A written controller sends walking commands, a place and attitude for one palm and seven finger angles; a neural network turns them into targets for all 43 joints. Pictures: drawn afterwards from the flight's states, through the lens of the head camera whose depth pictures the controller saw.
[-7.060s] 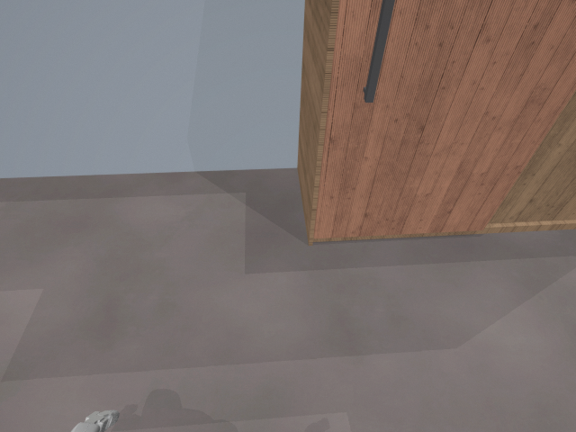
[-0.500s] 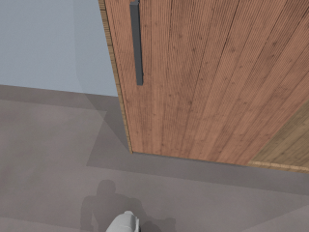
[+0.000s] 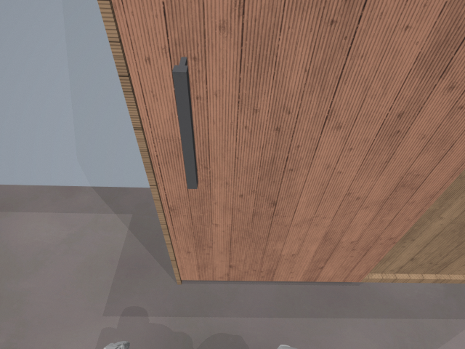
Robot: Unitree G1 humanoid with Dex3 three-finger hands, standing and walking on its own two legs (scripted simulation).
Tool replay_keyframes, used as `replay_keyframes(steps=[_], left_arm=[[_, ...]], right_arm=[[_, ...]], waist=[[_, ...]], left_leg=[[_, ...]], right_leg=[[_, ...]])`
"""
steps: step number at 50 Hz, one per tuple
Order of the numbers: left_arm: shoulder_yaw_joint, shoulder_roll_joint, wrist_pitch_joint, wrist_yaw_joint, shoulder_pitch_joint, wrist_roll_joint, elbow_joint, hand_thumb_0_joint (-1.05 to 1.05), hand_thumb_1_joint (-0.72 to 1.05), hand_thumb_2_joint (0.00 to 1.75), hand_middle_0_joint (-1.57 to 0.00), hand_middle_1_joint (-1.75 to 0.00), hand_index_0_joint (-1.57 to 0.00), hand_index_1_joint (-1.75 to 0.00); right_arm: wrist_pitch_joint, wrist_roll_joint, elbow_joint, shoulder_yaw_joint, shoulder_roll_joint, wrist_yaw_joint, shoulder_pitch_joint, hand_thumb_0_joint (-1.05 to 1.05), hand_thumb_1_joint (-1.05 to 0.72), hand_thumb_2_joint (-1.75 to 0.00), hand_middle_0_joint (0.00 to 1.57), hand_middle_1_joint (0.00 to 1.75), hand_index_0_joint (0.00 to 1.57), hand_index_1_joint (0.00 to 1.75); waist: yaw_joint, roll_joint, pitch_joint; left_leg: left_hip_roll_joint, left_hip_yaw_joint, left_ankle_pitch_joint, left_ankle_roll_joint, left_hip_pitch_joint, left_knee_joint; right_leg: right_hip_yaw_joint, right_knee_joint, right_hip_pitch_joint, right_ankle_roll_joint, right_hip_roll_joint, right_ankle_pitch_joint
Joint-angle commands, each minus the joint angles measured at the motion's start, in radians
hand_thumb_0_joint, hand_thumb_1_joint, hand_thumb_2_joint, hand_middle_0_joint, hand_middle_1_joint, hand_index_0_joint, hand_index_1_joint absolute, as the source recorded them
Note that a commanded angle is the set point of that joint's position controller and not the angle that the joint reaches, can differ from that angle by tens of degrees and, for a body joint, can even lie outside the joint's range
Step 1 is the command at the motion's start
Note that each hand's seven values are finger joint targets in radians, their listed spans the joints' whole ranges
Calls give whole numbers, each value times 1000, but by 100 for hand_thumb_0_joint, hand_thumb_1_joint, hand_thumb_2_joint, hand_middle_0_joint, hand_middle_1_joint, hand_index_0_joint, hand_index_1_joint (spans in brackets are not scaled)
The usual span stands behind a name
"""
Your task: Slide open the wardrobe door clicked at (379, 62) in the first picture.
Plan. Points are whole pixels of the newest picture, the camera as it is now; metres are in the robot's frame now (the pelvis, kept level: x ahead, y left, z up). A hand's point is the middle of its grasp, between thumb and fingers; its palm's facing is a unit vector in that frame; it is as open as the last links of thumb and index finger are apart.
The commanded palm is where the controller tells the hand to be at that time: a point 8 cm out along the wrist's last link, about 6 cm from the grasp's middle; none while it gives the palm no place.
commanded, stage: come to a stop and stand still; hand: left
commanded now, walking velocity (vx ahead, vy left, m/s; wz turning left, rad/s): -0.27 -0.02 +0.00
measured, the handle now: (188, 131) +0.50 +0.12 +0.11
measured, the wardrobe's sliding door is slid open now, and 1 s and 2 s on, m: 0.00 0.00 0.00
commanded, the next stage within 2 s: look again from close up in 1.48 s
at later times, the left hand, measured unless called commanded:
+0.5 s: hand out of the picture +0.02 +0.20 -0.19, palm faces +0.07 -0.98 -0.21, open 7.3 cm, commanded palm none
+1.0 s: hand out of the picture -0.03 +0.14 -0.17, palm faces +0.03 -0.97 -0.23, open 7.2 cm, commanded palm none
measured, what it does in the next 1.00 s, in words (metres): steps on the spot: right foot, then left foot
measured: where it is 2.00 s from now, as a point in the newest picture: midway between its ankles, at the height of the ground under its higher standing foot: outside the picture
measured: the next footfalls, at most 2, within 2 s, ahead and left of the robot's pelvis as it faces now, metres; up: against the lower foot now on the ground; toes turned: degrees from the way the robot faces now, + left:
right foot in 0.08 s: +0.12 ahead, -0.13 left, +0.00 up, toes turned -7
left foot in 0.46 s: -0.04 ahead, +0.12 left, +0.00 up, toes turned +3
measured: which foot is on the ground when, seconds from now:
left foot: down 0.00-0.10, up 0.12-0.44, down 0.46-0.90, up 0.92-1.00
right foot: up 0.00-0.06, down 0.08-0.46, up 0.48-0.88, down 0.90-1.00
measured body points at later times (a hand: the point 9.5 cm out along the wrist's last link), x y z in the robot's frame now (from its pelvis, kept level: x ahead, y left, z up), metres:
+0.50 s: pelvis -0.05 +0.01 -0.02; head -0.05 +0.02 +0.43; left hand +0.01 +0.25 -0.17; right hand -0.02 -0.23 -0.16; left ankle -0.08 +0.12 -0.74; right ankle +0.07 -0.12 -0.73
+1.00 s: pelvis -0.05 -0.04 +0.00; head -0.05 -0.06 +0.45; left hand -0.03 +0.19 -0.15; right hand -0.12 -0.25 -0.17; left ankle -0.07 +0.11 -0.73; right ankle -0.07 -0.12 -0.74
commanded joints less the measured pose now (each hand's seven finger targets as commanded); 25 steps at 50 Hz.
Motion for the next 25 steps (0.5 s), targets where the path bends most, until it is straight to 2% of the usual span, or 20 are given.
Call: replay_keyframes(steps=[1,2,3,4,5,6,7,8,9,11,12,14,16,17,19,21,22,23,24,25], left_arm=[[-11,19,1,13,96,-2,-10,0,90,90,-20,-30,-20,-30],[-7,39,-2,15,114,-1,-10,0,90,90,-20,-30,-20,-30],[-3,58,-8,17,146,1,-5,0,90,90,-20,-30,-20,-30],[5,104,-15,23,177,3,2,0,90,90,-20,-30,-20,-30],[11,142,-19,27,185,1,4,0,90,90,-20,-30,-20,-30],[13,162,-21,25,198,-5,9,0,90,90,-20,-30,-20,-30],[20,163,-24,30,194,-5,8,0,90,90,-20,-30,-20,-30],[22,152,-22,36,169,-4,-3,0,90,90,-20,-30,-20,-30],[21,139,-19,40,130,-3,-17,0,90,90,-20,-30,-20,-30],[26,133,-12,44,70,0,-41,0,90,90,-20,-30,-20,-30],[34,125,-7,48,49,3,-54,0,90,90,-20,-30,-20,-30],[36,139,-4,45,40,9,-64,0,90,90,-20,-30,-20,-30],[43,148,4,40,36,14,-64,0,90,90,-20,-30,-20,-30],[44,150,6,39,39,16,-61,0,90,90,-20,-30,-20,-30],[45,161,12,35,25,18,-64,0,90,90,-20,-30,-20,-30],[43,152,22,30,10,9,-53,0,90,90,-20,-30,-20,-30],[31,118,25,27,20,0,-49,0,90,90,-20,-30,-20,-30],[21,63,30,22,34,-12,-62,0,90,90,-20,-30,-20,-30],[16,26,37,19,5,-18,-73,0,90,90,-20,-30,-20,-30],[24,50,39,12,8,-7,-65,0,90,90,-20,-30,-20,-30]], right_arm=[[9,-2,-22,-26,-135,-9,51,0,-90,-90,20,30,20,30],[15,2,-18,-29,-130,-9,56,0,-90,-90,20,30,20,30],[19,7,-18,-31,-123,-9,62,0,-90,-90,20,30,20,30],[22,14,-21,-32,-99,-7,86,0,-90,-90,20,30,20,30],[33,20,-25,-35,-76,-3,109,0,-90,-90,20,30,20,30],[45,25,-27,-36,-54,-2,118,0,-90,-90,20,30,20,30],[60,26,-30,-37,-54,-6,96,0,-90,-90,20,30,20,30],[70,26,-31,-39,-59,-7,72,0,-90,-90,20,30,20,30],[78,23,-34,-42,-59,-5,57,0,-90,-90,20,30,20,30],[87,20,-29,-45,-52,2,75,0,-90,-90,20,30,20,30],[90,18,-30,-46,-47,5,85,0,-90,-90,20,30,20,30],[99,12,-41,-47,-44,14,78,0,-90,-90,20,30,20,30],[98,7,-50,-46,-47,20,77,0,-90,-90,20,30,20,30],[92,8,-53,-44,-45,23,75,0,-90,-90,20,30,20,30],[82,10,-46,-37,-43,26,131,0,-90,-90,20,30,20,30],[75,8,-7,-31,-38,26,234,0,-90,-90,20,30,20,30],[66,5,0,-29,-59,22,249,0,-90,-90,20,30,20,30],[59,-9,-20,-38,-118,17,215,0,-90,-90,20,30,20,30],[56,-18,-64,-45,-178,7,123,0,-90,-90,20,30,20,30],[55,-18,-99,-37,-187,2,11,0,-90,-90,20,30,20,30]], waist=[[14,146,20],[26,105,29],[42,85,8],[39,6,-42],[27,-61,-75],[26,-92,-98],[41,-161,-146],[48,-158,-163],[43,-127,-139],[18,-63,-140],[14,-42,-149],[17,-94,-124],[26,-136,-95],[32,-146,-88],[7,-177,-87],[-38,-180,-85],[-40,-61,-70],[-32,188,1],[-31,374,137],[7,308,203]], left_leg=[[292,-148,810,44,-2,20],[281,-155,762,25,-24,59],[244,-138,678,-4,-40,116],[189,-115,484,-40,-131,187],[115,-80,172,-73,-223,266],[54,-83,-200,-90,-258,367],[50,-117,-357,-91,-257,513],[47,-165,-379,-88,-264,629],[47,-197,-351,-88,-280,699],[48,-207,-290,-95,-301,750],[55,-204,-271,-99,-293,718],[48,-185,-243,-103,-269,664],[51,-176,-234,-98,-246,577],[51,-168,-241,-94,-229,507],[35,-133,-220,-84,-155,350],[4,-92,-121,-72,24,112],[38,-155,-141,-67,47,-4],[189,-397,-374,-14,-55,-166],[368,-606,-590,48,-308,-351],[399,-615,-605,78,-484,-406]], right_leg=[[-26,-197,126,-14,36,5],[-26,-268,172,-17,35,66],[-11,-350,233,-21,20,248],[82,-314,348,-55,-59,610],[183,-258,416,-140,-198,919],[196,-292,424,-226,-291,1064],[234,-331,427,-286,-313,1068],[250,-357,388,-301,-306,958],[242,-379,328,-297,-291,836],[201,-401,285,-265,-255,637],[178,-408,277,-252,-242,567],[178,-453,203,-222,-222,345],[216,-512,150,-210,-213,49],[222,-530,145,-204,-203,-41],[218,-554,103,-169,-171,-191],[178,-543,1,-91,-113,-344],[133,-440,-39,-56,-60,-386],[66,-264,-124,-12,34,-379],[-1,-34,-110,6,103,-231],[97,86,-29,-9,65,-163]])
